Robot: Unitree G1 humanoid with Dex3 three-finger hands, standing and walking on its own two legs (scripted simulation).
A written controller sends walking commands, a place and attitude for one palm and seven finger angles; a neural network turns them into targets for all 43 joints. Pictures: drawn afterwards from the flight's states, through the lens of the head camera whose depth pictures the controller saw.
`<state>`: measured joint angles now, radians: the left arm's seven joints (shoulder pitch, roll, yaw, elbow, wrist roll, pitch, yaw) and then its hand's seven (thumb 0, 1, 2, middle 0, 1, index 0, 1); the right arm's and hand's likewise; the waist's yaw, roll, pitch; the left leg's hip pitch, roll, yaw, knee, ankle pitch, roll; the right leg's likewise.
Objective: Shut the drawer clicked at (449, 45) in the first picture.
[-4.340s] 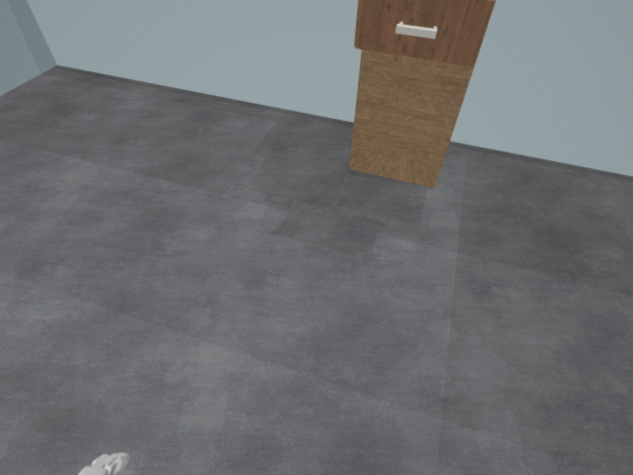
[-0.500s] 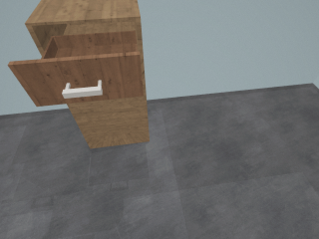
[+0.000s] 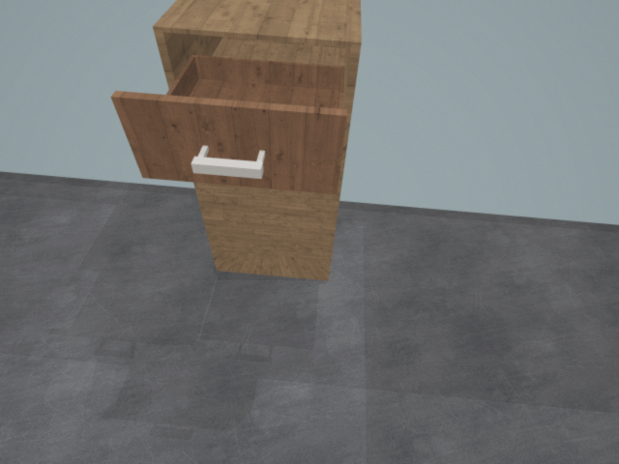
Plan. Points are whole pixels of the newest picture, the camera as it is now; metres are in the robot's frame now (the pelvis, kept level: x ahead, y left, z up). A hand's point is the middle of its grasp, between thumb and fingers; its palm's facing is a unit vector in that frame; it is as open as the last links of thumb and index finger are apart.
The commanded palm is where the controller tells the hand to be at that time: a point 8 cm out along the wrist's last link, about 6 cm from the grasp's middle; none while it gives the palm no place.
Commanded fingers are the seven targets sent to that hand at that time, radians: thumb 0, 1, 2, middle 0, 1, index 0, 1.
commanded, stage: take the last steps up to it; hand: left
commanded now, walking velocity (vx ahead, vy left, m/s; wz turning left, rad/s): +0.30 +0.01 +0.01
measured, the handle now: (230, 160) +0.58 +0.21 +0.04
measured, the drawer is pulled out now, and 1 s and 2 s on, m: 0.27 0.27 0.27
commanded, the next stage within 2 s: come to a stop and stand still in 0.68 s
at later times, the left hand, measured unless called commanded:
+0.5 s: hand (228, 401) +0.24 +0.16 -0.18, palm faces -0.01 -0.98 -0.22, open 7.3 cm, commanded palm none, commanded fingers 0.00 0.90 0.90 -0.20 -0.30 -0.20 -0.30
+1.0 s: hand (223, 410) +0.23 +0.16 -0.19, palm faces +0.06 -0.99 -0.13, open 7.3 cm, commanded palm none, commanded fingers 0.00 0.90 0.90 -0.20 -0.30 -0.20 -0.30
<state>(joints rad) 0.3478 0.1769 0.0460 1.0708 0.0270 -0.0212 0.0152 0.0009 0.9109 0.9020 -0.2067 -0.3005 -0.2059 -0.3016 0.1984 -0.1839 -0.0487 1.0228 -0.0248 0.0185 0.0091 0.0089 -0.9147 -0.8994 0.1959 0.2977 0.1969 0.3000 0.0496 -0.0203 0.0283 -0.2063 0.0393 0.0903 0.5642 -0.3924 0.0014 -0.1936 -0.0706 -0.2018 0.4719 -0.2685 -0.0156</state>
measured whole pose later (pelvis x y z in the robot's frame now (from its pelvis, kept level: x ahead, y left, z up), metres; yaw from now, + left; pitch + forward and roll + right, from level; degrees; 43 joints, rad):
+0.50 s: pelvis +0.14 -0.03 -0.02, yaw -1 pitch -2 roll +1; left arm 0.15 0.17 0.06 1.02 0.02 -0.06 -0.01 0.00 0.91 0.90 -0.20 -0.30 -0.20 -0.30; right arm 0.41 -0.14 -0.04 1.16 -0.01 -0.02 -0.01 0.01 -0.91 -0.90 0.20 0.30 0.20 0.30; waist -0.03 0.03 0.10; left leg -0.12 0.06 0.06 0.90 -0.52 0.01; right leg -0.39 -0.05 -0.15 0.67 -0.23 -0.06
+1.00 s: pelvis +0.26 +0.01 +0.00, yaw -2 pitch -2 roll -1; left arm 0.31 0.15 0.02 1.14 0.01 0.02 0.04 0.00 0.91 0.90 -0.20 -0.30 -0.20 -0.30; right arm 0.13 -0.12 -0.02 1.06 -0.02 -0.02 -0.04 0.00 -0.94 -0.90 0.20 0.30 0.20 0.30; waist 0.05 -0.07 0.07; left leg -0.28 0.05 0.16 0.51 -0.20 0.04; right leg -0.19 -0.06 -0.10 0.65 -0.46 0.03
